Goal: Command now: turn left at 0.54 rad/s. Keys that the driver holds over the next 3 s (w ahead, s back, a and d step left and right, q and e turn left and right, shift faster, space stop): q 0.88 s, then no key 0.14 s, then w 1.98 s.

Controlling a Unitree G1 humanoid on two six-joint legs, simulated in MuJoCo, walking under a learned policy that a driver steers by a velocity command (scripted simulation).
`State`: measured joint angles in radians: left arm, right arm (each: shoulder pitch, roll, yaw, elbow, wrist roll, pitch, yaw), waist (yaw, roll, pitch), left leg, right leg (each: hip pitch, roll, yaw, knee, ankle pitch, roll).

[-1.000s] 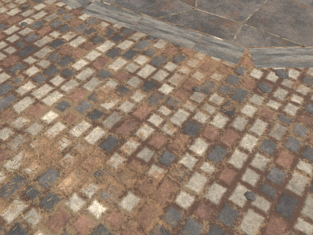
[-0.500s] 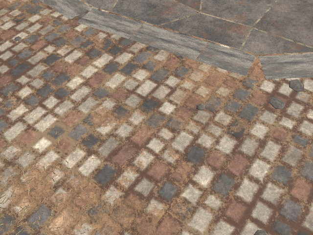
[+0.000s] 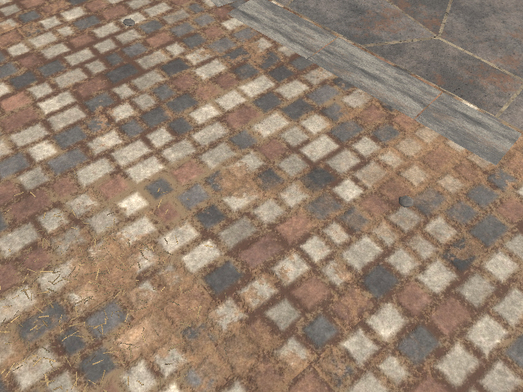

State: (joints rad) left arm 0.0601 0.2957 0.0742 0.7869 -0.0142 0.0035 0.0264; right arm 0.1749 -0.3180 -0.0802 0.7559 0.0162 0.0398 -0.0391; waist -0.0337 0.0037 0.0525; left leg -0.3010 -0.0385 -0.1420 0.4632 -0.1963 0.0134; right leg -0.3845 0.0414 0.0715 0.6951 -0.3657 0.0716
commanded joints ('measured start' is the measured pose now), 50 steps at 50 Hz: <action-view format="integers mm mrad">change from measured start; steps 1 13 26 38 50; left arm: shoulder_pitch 44 45 95 6 103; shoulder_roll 90 119 80 114 162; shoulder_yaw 23 18 13 31 34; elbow -44 -50 -40 -77 -85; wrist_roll -4 30 46 15 33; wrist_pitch -19 -11 -3 0 -39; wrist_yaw -13 27 -20 6 -30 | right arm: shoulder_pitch -45 -35 123 -6 -4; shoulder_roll -173 -99 -272 -175 -99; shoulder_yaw -45 -37 -83 -39 -7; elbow -74 -110 -149 -189 -195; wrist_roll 8 11 -1 -8 -11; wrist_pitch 0 10 22 -31 -5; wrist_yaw -3 8 26 8 12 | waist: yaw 31 55 24 25 35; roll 179 -150 275 133 19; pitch -157 -60 -155 -127 -169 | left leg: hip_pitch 144 -341 410 202 24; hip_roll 206 51 322 223 80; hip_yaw -277 71 -208 -211 -245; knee -65 617 -75 -129 111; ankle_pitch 336 -177 610 241 33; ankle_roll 174 -124 147 218 74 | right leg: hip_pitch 80 332 -123 -167 281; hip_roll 20 -294 -157 -44 -181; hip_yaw -17 58 -255 11 129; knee -177 -416 223 207 -365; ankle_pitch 76 438 -144 26 356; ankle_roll -12 -295 -25 18 -99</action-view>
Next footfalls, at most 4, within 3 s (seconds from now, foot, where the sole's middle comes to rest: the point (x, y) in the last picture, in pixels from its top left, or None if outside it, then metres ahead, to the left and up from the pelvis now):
0.08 right None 0.06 -0.13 -0.78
0.50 left None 0.00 0.13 -0.78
1.00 right None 0.12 -0.07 -0.78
1.38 left None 0.01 0.18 -0.78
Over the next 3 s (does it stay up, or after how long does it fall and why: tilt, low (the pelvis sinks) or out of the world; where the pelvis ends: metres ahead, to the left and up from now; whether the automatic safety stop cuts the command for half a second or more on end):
stays up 0.76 0.55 -0.01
